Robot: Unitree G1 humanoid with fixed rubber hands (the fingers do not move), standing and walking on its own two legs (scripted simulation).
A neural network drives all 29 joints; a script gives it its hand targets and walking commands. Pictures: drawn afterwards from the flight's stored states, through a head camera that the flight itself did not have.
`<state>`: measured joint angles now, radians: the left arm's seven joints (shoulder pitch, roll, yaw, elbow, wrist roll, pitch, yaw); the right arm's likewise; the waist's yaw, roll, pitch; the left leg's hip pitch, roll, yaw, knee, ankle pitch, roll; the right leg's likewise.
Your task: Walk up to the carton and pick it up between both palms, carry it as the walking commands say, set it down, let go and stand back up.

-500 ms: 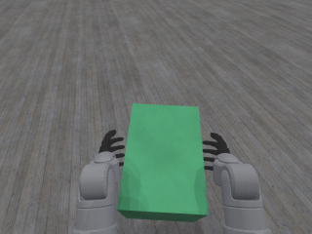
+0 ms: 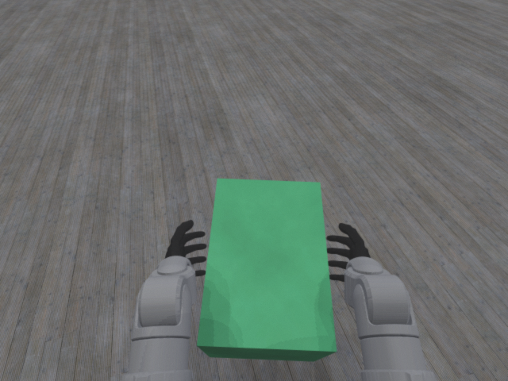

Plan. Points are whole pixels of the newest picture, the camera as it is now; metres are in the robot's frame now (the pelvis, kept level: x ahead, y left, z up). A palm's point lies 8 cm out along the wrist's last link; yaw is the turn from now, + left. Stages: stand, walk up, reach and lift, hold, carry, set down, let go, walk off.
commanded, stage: carry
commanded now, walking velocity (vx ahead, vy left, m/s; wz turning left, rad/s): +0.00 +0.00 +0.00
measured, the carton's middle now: (265, 269) +0.35 +0.00 -0.03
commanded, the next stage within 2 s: hold in 1.22 s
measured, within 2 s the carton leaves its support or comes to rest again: neither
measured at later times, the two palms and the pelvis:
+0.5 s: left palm (181, 278) +0.29 +0.14 +0.04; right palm (361, 285) +0.28 -0.14 +0.03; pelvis +0.00 +0.00 +0.00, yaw -1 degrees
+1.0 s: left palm (176, 283) +0.29 +0.14 +0.03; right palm (355, 290) +0.28 -0.14 +0.03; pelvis +0.00 +0.01 +0.00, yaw -1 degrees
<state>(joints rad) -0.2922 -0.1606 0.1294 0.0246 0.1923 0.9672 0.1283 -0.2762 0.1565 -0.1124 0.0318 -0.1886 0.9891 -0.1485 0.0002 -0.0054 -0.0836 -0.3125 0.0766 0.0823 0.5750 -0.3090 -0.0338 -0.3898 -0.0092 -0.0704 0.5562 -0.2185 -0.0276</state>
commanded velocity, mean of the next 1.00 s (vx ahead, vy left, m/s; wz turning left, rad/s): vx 0.00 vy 0.00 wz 0.00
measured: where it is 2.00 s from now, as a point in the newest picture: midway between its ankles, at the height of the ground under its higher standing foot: outside the picture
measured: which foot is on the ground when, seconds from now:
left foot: down 0.00-1.00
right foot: down 0.00-1.00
